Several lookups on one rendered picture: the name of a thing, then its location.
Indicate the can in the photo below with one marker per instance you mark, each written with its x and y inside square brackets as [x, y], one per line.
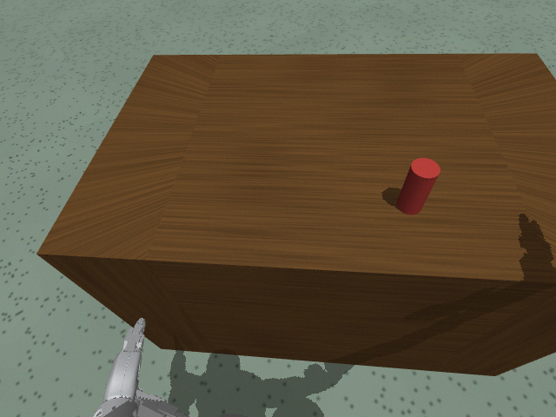
[419, 182]

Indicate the left robot arm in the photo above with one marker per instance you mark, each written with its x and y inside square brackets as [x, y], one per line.
[118, 407]

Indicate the left robot hand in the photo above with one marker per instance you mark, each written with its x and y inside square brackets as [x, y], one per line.
[123, 378]

